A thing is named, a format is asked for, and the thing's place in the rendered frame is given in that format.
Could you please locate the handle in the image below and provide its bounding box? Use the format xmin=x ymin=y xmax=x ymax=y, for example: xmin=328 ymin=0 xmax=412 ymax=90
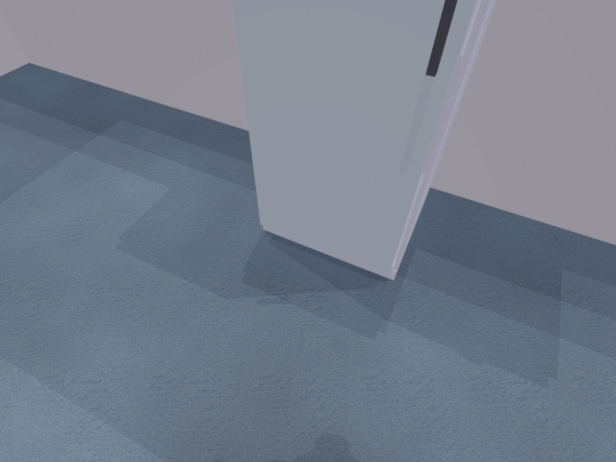
xmin=425 ymin=0 xmax=457 ymax=77

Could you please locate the fridge door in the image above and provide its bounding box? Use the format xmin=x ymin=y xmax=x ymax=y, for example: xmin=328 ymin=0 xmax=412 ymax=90
xmin=232 ymin=0 xmax=478 ymax=274

